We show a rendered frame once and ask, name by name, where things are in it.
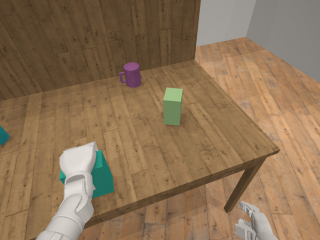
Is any robot right hand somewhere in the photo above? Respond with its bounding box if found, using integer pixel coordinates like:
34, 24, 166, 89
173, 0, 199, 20
235, 201, 273, 240

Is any table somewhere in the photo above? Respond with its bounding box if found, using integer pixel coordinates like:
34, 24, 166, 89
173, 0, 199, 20
0, 0, 281, 240

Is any left robot forearm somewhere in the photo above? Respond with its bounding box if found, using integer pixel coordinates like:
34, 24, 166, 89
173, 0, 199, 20
35, 171, 94, 240

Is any sponge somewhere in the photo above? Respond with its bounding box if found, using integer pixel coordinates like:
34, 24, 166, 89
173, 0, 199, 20
59, 150, 114, 199

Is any robot left hand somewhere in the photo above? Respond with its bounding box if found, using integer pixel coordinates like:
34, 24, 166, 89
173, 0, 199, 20
59, 141, 99, 191

